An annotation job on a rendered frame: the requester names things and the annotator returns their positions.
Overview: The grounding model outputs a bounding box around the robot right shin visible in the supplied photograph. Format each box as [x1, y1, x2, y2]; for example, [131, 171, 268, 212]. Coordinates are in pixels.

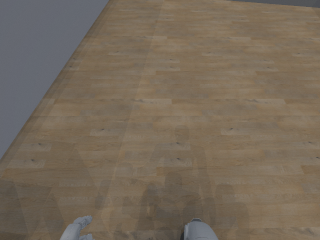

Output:
[191, 218, 202, 222]

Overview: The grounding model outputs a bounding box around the robot right thigh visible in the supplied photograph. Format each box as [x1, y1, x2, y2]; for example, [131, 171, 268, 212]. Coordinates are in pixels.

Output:
[184, 221, 219, 240]

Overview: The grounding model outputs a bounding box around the robot left hand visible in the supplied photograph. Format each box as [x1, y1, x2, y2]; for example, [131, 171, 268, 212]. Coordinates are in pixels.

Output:
[60, 215, 95, 240]

